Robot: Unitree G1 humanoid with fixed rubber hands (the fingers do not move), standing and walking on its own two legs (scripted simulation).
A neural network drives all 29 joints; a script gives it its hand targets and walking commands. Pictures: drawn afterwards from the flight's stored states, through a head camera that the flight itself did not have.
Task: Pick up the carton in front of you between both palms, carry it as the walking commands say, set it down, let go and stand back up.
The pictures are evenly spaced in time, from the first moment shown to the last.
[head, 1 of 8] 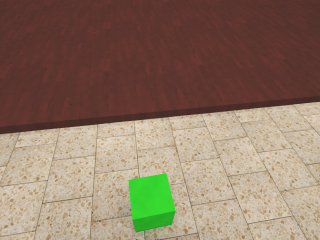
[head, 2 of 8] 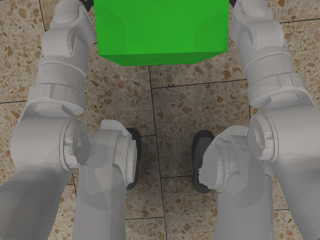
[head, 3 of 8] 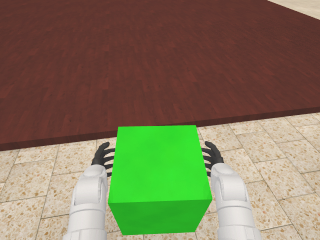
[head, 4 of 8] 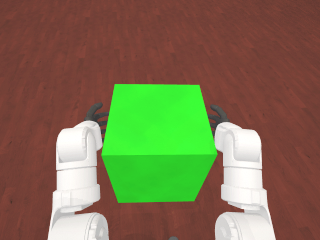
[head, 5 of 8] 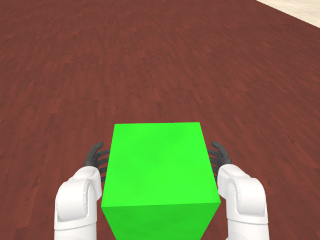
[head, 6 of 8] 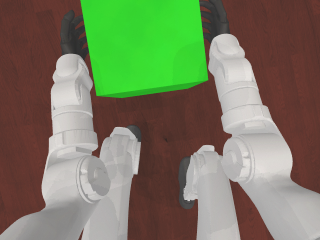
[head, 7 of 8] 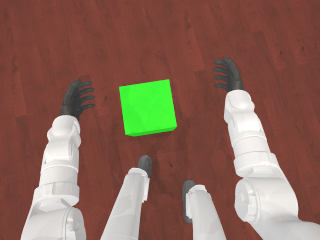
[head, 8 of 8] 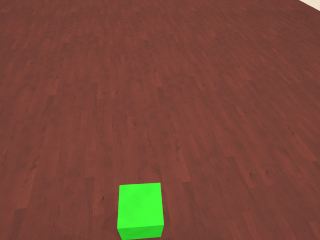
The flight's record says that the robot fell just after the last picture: no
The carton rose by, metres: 0.85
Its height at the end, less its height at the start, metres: +0.08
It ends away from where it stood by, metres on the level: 3.23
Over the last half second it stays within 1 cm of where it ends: yes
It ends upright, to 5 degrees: yes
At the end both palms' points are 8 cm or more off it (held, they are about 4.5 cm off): yes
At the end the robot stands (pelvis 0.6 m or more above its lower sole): yes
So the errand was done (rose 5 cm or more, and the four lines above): yes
